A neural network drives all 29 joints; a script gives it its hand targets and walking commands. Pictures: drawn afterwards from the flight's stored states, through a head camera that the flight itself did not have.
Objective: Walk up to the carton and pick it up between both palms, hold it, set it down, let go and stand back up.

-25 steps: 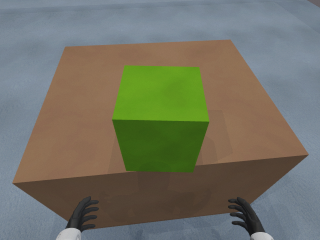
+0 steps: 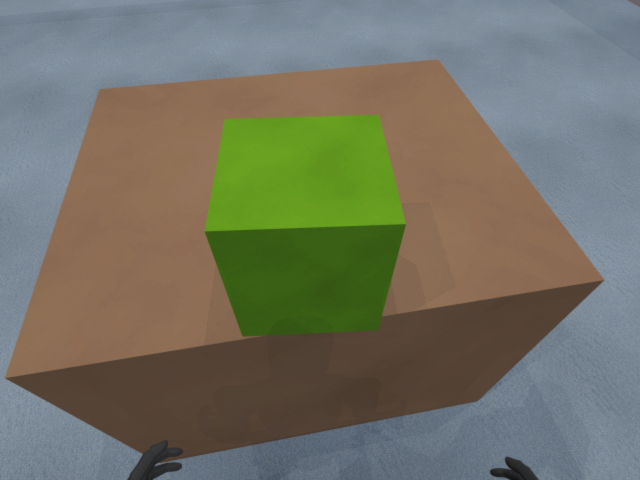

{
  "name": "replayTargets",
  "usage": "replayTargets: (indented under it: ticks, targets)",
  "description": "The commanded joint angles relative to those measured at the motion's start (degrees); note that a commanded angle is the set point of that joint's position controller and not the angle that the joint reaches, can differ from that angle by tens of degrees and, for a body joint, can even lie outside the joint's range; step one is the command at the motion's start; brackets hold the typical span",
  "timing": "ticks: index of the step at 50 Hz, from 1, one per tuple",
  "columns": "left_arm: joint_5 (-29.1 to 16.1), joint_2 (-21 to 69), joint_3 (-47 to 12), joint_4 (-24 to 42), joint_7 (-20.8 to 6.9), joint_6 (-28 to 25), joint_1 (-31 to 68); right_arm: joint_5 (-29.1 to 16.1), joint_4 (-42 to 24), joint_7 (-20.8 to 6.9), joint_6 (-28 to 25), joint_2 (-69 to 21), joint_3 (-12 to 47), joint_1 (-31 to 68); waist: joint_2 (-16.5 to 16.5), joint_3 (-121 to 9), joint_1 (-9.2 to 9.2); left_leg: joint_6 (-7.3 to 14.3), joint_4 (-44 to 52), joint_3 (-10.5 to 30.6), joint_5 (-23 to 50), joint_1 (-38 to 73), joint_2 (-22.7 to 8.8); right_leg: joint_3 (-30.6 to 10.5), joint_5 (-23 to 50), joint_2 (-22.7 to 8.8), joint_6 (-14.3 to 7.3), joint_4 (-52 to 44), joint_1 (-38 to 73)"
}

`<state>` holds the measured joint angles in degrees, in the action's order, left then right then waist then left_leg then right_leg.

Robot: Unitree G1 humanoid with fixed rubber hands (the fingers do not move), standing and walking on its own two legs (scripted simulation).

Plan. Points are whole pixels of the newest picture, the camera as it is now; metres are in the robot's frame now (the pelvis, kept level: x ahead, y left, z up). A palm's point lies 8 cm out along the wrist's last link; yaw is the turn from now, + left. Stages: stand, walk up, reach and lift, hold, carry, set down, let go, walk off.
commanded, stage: stand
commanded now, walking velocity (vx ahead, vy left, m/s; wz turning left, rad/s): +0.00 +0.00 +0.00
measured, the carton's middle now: (306, 232) +0.43 +0.03 +0.04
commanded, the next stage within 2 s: none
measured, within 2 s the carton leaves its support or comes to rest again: neither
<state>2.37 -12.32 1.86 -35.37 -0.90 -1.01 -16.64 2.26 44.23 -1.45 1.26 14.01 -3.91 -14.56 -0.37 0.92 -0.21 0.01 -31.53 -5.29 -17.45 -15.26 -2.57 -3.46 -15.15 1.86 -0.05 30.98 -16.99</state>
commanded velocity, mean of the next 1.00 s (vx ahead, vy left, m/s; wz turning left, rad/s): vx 0.00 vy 0.00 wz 0.00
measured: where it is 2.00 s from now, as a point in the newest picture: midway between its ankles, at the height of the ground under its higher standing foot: outside the picture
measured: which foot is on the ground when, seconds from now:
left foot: down 0.00-1.00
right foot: down 0.00-1.00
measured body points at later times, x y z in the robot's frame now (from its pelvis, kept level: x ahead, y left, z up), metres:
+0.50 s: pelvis +0.00 +0.02 +0.00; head +0.00 +0.01 +0.45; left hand +0.10 +0.24 -0.11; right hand +0.05 -0.24 -0.14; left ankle -0.01 +0.11 -0.73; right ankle +0.01 -0.12 -0.73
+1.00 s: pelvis +0.00 +0.02 +0.00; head +0.00 +0.01 +0.45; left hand +0.09 +0.24 -0.12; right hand +0.02 -0.24 -0.14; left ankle -0.01 +0.11 -0.73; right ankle +0.01 -0.12 -0.73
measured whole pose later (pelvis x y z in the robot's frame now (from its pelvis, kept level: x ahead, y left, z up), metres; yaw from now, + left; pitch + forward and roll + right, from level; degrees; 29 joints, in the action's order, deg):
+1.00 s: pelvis +0.00 +0.02 +0.00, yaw -4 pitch +1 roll +1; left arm 1.7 -10.4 0.7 -41.4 1.6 -0.6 -20.1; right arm 1.2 51.5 0.5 1.4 12.1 -2.7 -17.7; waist 0.3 -1.2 -1.3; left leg 1.5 -30.0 -9.6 -17.0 -14.3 -1.7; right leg -7.8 -14.6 1.4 1.4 31.8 -18.6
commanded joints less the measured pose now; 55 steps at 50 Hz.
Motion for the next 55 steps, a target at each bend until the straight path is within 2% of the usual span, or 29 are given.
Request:
replayTargets:
  ticks: [1, 4, 15, 18, 20, 26, 31, 40, 44, 47, 52, 55]
  targets:
    - [-0.04, -5.46, 1.22, 5.17, 0.41, -1.47, 0.75, -0.03, -3.78, 0.39, -1.11, 5.84, -1.06, -0.34, 0.23, -5.14, -0.05, 2.12, 5.86, 4.74, 1.76, 1.54, -4.31, -3.49, 12.44, -4.24, -0.98, -2.60, -1.69]
    - [-0.07, -5.31, 0.93, 4.47, 0.57, -1.40, -1.08, -0.24, -3.04, 0.64, -1.20, 5.79, -0.86, -1.23, -0.80, -4.75, 0.35, 2.79, 7.16, 5.19, 1.50, -0.16, -4.68, -3.40, 11.56, -3.91, -0.71, -1.83, -0.93]
    - [-0.45, -4.35, 0.18, 3.00, 1.33, -1.20, -2.98, -0.42, -0.76, 1.17, -1.14, 5.52, -0.31, -4.05, 1.92, -2.08, -0.26, 3.01, 8.47, 4.45, -0.89, -0.10, -4.70, -4.69, 8.64, -3.65, -0.40, -2.63, -4.26]
    - [-0.47, -4.39, 0.20, 2.82, 1.53, -1.19, -3.08, -0.55, -0.28, 1.24, -1.13, 5.18, -0.25, -4.15, 1.74, -1.53, -0.59, 3.01, 8.34, 4.07, -0.79, 0.43, -4.51, -5.11, 8.55, -3.63, -0.35, -2.93, -5.28]
    - [-0.47, -4.23, 0.16, 2.61, 1.56, -1.21, -3.42, -0.62, -0.10, 1.35, -1.13, 5.00, -0.21, -4.12, 0.87, -2.21, -0.59, 3.12, 8.35, 3.99, -0.20, 1.24, -4.69, -5.03, 8.69, -3.42, -0.36, -2.78, -5.25]
    - [-0.52, -3.99, 0.15, 1.55, 1.91, -1.14, -4.63, -0.79, 0.61, 1.56, -1.04, 4.81, -0.25, -3.95, 1.53, -2.59, -0.56, 3.29, 8.11, 3.33, 1.02, 2.02, -4.82, -5.20, 10.49, -3.36, -0.28, -2.53, -4.81]
    - [-0.62, -3.94, 0.22, 0.77, 2.12, -0.93, -5.12, -0.84, 1.52, 1.72, -0.81, 4.80, -0.28, -4.22, 0.70, -2.09, -0.73, 3.21, 8.12, 2.94, 1.09, 2.33, -4.72, -5.38, 10.56, -3.31, -0.20, -2.65, -5.05]
    - [-0.56, -4.04, 0.29, -0.90, 2.46, -0.62, -5.41, -0.94, 3.16, 1.99, -0.62, 4.64, -0.17, -4.99, 1.98, -1.36, -0.98, 3.08, 7.89, 2.39, 1.01, 2.95, -4.47, -6.21, 10.47, -3.63, -0.62, -3.33, -4.97]
    - [-0.58, -3.99, 0.41, -1.79, 2.54, -0.55, -5.62, -1.03, 4.13, 2.11, -0.54, 4.38, -0.12, -5.11, 0.93, -1.24, -0.83, 3.19, 8.45, 2.34, 0.86, 3.00, -4.73, -5.89, 10.51, -3.38, -0.55, -3.29, -4.47]
    - [-0.67, -3.54, 0.23, -2.46, 2.71, -0.45, -5.26, -1.01, 4.72, 2.16, -0.49, 4.53, -0.20, -5.81, 2.50, -0.99, -1.24, 3.04, 7.90, 1.93, 1.36, 3.02, -4.33, -6.42, 11.39, -3.73, -0.76, -3.69, -4.27]
    - [-0.64, -3.68, 0.37, -3.83, 2.74, -0.20, -5.48, -1.03, 5.87, 2.30, -0.47, 4.24, 0.00, -5.86, 0.93, -0.04, -0.76, 3.27, 9.31, 2.61, 0.76, 2.87, -5.05, -6.06, 9.78, -3.38, -0.73, -3.59, -4.19]
    - [-0.74, -3.56, 0.28, -4.75, 2.68, -0.17, -5.66, -1.17, 6.48, 2.36, -0.45, 4.11, -0.01, -6.21, 1.08, 0.14, -0.85, 3.35, 10.00, 2.67, -0.05, 2.83, -5.11, -6.14, 9.14, -3.33, -0.64, -3.88, -4.03]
